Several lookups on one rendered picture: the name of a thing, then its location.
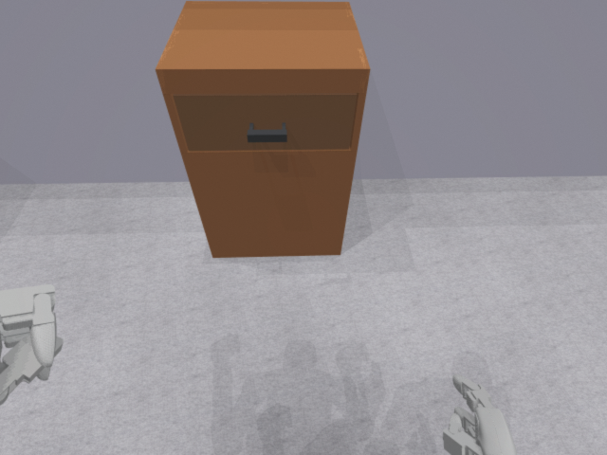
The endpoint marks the robot left hand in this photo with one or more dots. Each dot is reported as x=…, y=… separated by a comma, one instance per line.
x=28, y=324

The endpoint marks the robot right hand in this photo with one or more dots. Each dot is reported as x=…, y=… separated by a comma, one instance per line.
x=485, y=433

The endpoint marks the cabinet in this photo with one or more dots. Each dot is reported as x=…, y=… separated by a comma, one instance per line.
x=267, y=203

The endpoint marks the handle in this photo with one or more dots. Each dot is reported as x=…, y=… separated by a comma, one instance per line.
x=267, y=135

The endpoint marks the drawer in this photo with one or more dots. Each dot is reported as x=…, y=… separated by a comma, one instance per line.
x=220, y=122

